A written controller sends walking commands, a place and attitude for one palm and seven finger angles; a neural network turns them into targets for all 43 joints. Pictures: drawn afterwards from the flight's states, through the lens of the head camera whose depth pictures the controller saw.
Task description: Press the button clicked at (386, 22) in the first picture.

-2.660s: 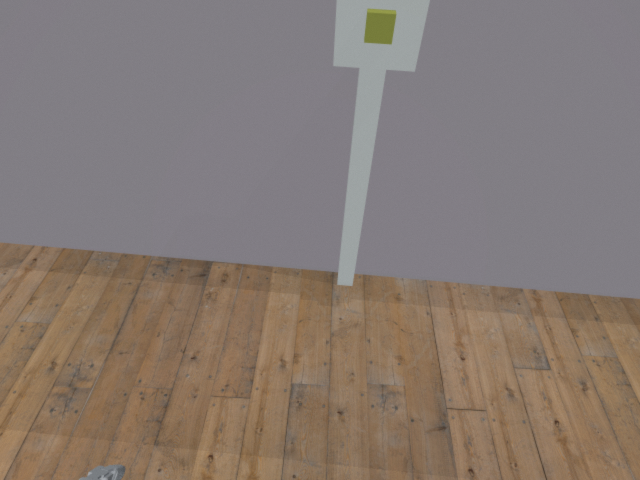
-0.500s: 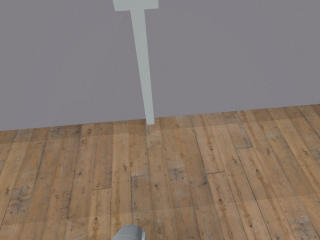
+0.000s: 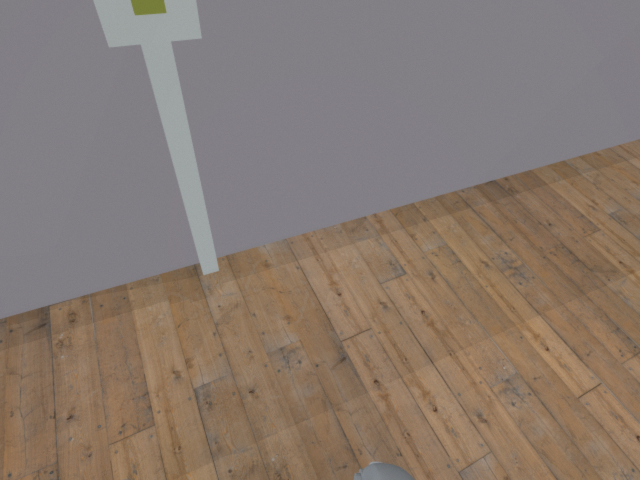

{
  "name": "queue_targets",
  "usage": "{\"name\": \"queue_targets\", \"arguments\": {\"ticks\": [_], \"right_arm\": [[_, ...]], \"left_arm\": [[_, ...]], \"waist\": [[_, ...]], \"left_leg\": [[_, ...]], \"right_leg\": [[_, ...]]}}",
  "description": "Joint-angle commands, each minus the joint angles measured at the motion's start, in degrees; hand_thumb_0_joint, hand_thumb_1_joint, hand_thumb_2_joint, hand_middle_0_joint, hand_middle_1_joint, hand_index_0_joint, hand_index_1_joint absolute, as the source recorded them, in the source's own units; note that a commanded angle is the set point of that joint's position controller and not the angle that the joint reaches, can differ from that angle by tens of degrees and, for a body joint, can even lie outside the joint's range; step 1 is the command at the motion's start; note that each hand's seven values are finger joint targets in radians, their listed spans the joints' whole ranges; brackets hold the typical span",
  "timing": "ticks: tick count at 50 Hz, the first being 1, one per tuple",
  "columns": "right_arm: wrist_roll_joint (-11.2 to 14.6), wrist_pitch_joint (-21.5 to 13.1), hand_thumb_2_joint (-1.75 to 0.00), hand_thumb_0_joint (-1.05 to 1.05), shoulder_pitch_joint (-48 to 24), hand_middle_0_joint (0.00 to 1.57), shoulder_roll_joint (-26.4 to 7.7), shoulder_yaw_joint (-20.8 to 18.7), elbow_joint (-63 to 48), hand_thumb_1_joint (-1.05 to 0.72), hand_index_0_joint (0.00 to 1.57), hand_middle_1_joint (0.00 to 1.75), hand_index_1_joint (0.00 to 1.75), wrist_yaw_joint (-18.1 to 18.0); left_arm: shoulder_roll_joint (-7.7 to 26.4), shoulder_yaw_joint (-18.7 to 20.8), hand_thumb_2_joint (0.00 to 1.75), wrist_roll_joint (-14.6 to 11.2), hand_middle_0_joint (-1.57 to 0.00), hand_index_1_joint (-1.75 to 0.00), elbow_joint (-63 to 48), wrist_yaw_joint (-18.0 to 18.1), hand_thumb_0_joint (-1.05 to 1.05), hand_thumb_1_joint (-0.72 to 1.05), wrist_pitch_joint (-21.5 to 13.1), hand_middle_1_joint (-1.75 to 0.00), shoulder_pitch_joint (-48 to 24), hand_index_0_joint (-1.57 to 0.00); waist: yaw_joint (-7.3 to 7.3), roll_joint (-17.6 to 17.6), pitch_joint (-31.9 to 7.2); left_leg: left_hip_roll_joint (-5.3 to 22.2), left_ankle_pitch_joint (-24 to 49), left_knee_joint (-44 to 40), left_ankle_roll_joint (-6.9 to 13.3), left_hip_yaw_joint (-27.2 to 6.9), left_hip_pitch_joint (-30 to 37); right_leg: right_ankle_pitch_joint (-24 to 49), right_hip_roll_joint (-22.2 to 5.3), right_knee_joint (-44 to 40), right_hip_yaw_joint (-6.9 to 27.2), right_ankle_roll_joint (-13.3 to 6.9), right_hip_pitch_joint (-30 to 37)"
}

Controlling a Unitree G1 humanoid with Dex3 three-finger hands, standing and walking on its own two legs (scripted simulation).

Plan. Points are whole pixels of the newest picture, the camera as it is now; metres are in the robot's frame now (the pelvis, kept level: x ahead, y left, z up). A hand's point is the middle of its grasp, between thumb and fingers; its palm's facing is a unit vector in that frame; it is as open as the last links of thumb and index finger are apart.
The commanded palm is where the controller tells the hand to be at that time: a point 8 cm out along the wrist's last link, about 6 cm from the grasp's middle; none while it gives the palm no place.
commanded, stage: walk to a spot facing it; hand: left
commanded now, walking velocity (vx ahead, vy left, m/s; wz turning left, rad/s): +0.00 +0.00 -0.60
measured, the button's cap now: out of the picture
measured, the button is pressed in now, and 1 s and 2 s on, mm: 0 0 0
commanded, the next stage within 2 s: turn to face it in 0.96 s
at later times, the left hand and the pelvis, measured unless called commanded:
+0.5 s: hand (215, 472) +0.15 +0.15 -0.17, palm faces -0.27 -0.94 -0.19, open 7.4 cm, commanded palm none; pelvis +0.06 -0.02 +0.00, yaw -18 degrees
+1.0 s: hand (329, 323) +0.41 +0.00 -0.17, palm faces -0.62 -0.77 -0.16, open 7.4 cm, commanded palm none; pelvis +0.20 -0.07 -0.01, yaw -37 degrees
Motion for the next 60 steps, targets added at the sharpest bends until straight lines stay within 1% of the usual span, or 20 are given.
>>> {"name": "queue_targets", "arguments": {"ticks": [1,8,9,10,13,16,23,26,27,28,29,31,34,43,48,51,53,54,57,60], "right_arm": [[-0.11,-0.88,-0.9,0.0,3.3,0.2,-12.51,-3.92,-2.55,-0.9,0.2,0.3,0.3,-0.54],[0.12,-0.24,-0.9,0.0,4.59,0.2,-13.7,-4.43,-1.28,-0.9,0.2,0.3,0.3,0.62],[0.63,-0.03,-0.9,0.0,5.46,0.2,-9.46,-3.22,-2.79,-0.9,0.2,0.3,0.3,1.26],[0.27,0.34,-0.9,0.0,-0.79,0.2,-8.3,-2.45,-6.46,-0.9,0.2,0.3,0.3,1.05],[-0.08,0.0,-0.9,0.0,-6.41,0.2,-10.42,-3.12,-6.14,-0.9,0.2,0.3,0.3,1.65],[-0.36,0.22,-0.9,0.0,-0.86,0.2,-8.66,-3.2,-3.05,-0.9,0.2,0.3,0.3,2.26],[0.27,-1.71,-0.9,0.0,-0.71,0.2,-7.4,-3.15,-4.64,-0.9,0.2,0.3,0.3,2.57],[0.5,-2.79,-0.9,0.0,9.43,0.2,-8.8,-3.52,-1.69,-0.9,0.2,0.3,0.3,1.37],[0.11,-3.18,-0.9,0.0,16.03,0.2,-12.92,-4.46,0.26,-0.9,0.2,0.3,0.3,0.57],[-0.93,-3.3,-0.9,0.0,20.64,0.2,-18.83,-5.21,0.91,-0.9,0.2,0.3,0.3,0.24],[-0.72,-3.18,-0.9,0.0,18.05,0.2,-17.45,-4.58,0.71,-0.9,0.2,0.3,0.3,0.07],[-0.41,-3.76,-0.9,0.0,10.98,0.2,-11.6,-2.84,-0.35,-0.9,0.2,0.3,0.3,0.03],[0.13,-4.81,-0.9,0.0,8.38,0.2,-7.58,-1.98,0.51,-0.9,0.2,0.3,0.3,-0.4],[-0.02,-3.93,-0.9,0.0,14.94,0.2,-6.04,-2.6,6.21,-0.9,0.2,0.3,0.3,-0.61],[-0.27,-2.69,-0.9,0.0,14.84,0.2,-7.14,-3.74,6.94,-0.9,0.2,0.3,0.3,-0.48],[0.8,-2.45,-0.9,0.0,12.16,0.2,-9.24,-4.41,4.79,-0.9,0.2,0.3,0.3,0.18],[1.44,-1.94,-0.9,0.0,11.1,0.2,-3.7,-3.08,1.11,-0.9,0.2,0.3,0.3,0.08],[1.33,-1.73,-0.9,0.0,10.61,0.2,-4.04,-2.61,1.21,-0.9,0.2,0.3,0.3,-0.47],[0.32,0.35,-0.9,0.0,9.71,0.2,-2.4,-2.08,4.8,-0.9,0.2,0.3,0.3,-0.44],[0.15,1.9,-0.9,0.0,16.02,0.2,-0.25,-0.99,7.75,-0.9,0.2,0.3,0.3,-0.11]], "left_arm": [[0.44,-0.64,0.9,-0.31,-0.2,-0.3,-6.26,-0.38,0.0,0.9,-1.15,-0.3,-6.02,-0.2],[3.22,-0.3,0.9,-0.14,-0.2,-0.3,-4.1,-0.1,0.0,0.9,-3.33,-0.3,1.08,-0.2],[10.22,1.01,0.9,0.35,-0.2,-0.3,-2.6,0.62,0.0,0.9,-4.23,-0.3,6.33,-0.2],[14.13,1.77,0.9,-0.75,-0.2,-0.3,-1.8,1.39,0.0,0.9,-3.84,-0.3,9.96,-0.2],[9.33,0.91,0.9,-0.47,-0.2,-0.3,-2.76,2.32,0.0,0.9,-4.17,-0.3,3.75,-0.2],[7.58,-0.11,0.9,-0.16,-0.2,-0.3,-3.15,1.84,0.0,0.9,-5.32,-0.3,-0.16,-0.2],[8.38,0.32,0.9,0.15,-0.2,-0.3,-1.42,1.41,0.0,0.9,-5.96,-0.3,1.78,-0.2],[6.02,0.29,0.9,-0.11,-0.2,-0.3,-1.93,1.29,0.0,0.9,-5.39,-0.3,-1.18,-0.2],[1.94,-0.39,0.9,-0.25,-0.2,-0.3,-2.57,0.96,0.0,0.9,-5.1,-0.3,-1.06,-0.2],[-2.03,-1.14,0.9,-0.81,-0.2,-0.3,-4.23,0.31,0.0,0.9,-4.96,-0.3,0.35,-0.2],[0.23,-0.55,0.9,-0.22,-0.2,-0.3,-5.12,0.19,0.0,0.9,-5.23,-0.3,-2.57,-0.2],[0.79,0.26,0.9,0.41,-0.2,-0.3,-3.08,-0.93,0.0,0.9,-5.16,-0.3,-3.46,-0.2],[-1.81,0.01,0.9,0.52,-0.2,-0.3,-0.16,-1.37,0.0,0.9,-3.84,-0.3,1.87,-0.2],[-5.32,-1.05,0.9,0.26,-0.2,-0.3,-2.72,-0.91,0.0,0.9,-2.86,-0.3,-7.96,-0.2],[-4.83,-0.96,0.9,0.23,-0.2,-0.3,-3.32,-0.49,0.0,0.9,-3.54,-0.3,-10.35,-0.2],[0.53,0.3,0.9,0.54,-0.2,-0.3,0.39,0.18,0.0,0.9,-5.68,-0.3,4.74,-0.2],[10.97,2.1,0.9,-1.17,-0.2,-0.3,2.96,1.98,0.0,0.9,-6.25,-0.3,13.35,-0.2],[9.44,1.61,0.9,-1.33,-0.2,-0.3,1.93,2.86,0.0,0.9,-6.01,-0.3,11.09,-0.2],[1.47,-1.0,0.9,-0.77,-0.2,-0.3,-0.1,3.96,0.0,0.9,-5.65,-0.3,-2.01,-0.2],[-0.89,-2.88,0.9,-0.33,-0.2,-0.3,0.28,3.84,0.0,0.9,-6.2,-0.3,-6.36,-0.2]], "waist": [[-3.28,12.48,-0.81],[0.11,8.4,-7.46],[2.52,-9.61,-11.5],[5.41,-15.97,-9.77],[3.11,-8.3,-1.8],[-0.9,-5.32,-0.9],[-0.89,-7.11,0.37],[-6.11,-2.27,-1.27],[-8.69,10.24,-4.34],[-9.06,26.44,-5.49],[-8.3,20.21,-2.62],[-4.6,11.28,4.4],[-1.35,11.73,2.12],[-3.72,10.07,2.98],[-4.17,12.69,1.95],[3.85,7.82,-9.4],[5.44,-9.97,-19.55],[4.6,-8.53,-21.07],[-1.79,0.93,-8.93],[-5.95,-1.57,-6.76]], "left_leg": [[15.43,25.9,-7.19,7.93,-5.58,4.81],[14.21,18.38,11.61,0.38,3.19,-3.13],[8.39,-3.64,26.38,-3.43,7.49,-19.06],[3.15,-22.17,37.0,-4.79,1.07,-30.42],[5.66,-10.38,38.93,-4.04,-5.87,-31.52],[4.21,-3.41,32.07,-5.21,-3.22,-22.73],[0.87,-2.54,14.77,-4.65,-1.95,-13.86],[-0.43,1.3,1.56,-4.36,-0.99,5.2],[7.32,-9.48,-5.86,-2.83,-10.2,13.9],[23.99,-23.94,-15.93,2.16,-30.86,17.25],[27.75,-30.7,-21.2,5.16,-37.66,10.05],[21.94,-23.28,-21.22,3.21,-26.19,0.14],[16.02,-2.32,-17.96,0.18,-8.07,0.25],[16.09,30.7,-10.74,4.35,5.93,8.55],[17.34,40.17,-3.53,4.3,9.03,9.47],[15.95,43.05,21.87,-0.39,11.27,3.12],[2.55,-21.92,53.28,-5.42,3.57,-26.15],[3.88,-17.19,52.83,-4.46,-5.28,-24.49],[5.99,-7.7,48.12,-3.86,-6.46,-18.95],[4.5,-4.21,36.21,-3.69,-5.35,-11.45]], "right_leg": [[-0.68,-2.63,-10.23,-3.02,0.02,-0.99],[9.15,-1.04,-38.22,-6.11,-4.39,25.08],[10.24,-15.08,-43.95,12.56,-9.68,39.53],[15.86,-24.23,-47.47,27.77,-15.32,37.74],[-7.0,-18.08,-50.92,23.46,-16.22,25.86],[-1.68,-12.6,-50.94,14.78,-13.69,17.41],[-2.19,-11.22,-49.56,16.99,-13.99,14.21],[-3.45,-6.31,-40.25,14.31,-10.75,4.85],[-5.0,-0.39,-25.92,9.49,-8.12,-1.38],[-12.96,5.58,-6.5,-0.57,-4.77,-11.68],[-9.35,0.7,1.41,2.87,-5.02,-13.17],[0.93,-3.3,7.27,1.76,-4.78,-11.43],[9.74,-4.32,7.6,0.01,-3.15,-7.61],[11.05,-5.02,-10.2,-6.82,-1.54,-9.06],[7.97,-1.95,-21.76,-9.8,-4.06,-0.69],[18.2,-0.34,-35.71,-9.57,-6.89,25.67],[66.89,-26.21,-34.69,22.16,-19.25,47.1],[62.31,-24.49,-36.85,18.4,-18.71,42.56],[42.56,-18.45,-42.55,7.82,-15.16,20.61],[32.37,-14.32,-45.17,-2.03,-12.64,10.97]]}}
